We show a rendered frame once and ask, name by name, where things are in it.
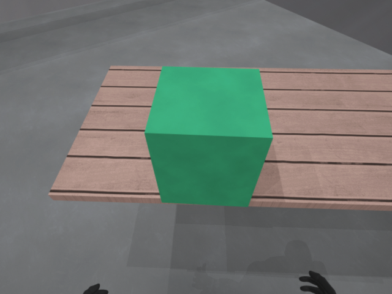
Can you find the right robot hand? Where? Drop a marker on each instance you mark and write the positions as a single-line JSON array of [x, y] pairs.
[[323, 287]]

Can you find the table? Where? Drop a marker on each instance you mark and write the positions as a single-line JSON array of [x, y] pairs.
[[331, 147]]

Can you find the carton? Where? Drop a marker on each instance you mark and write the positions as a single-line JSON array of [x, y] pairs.
[[208, 135]]

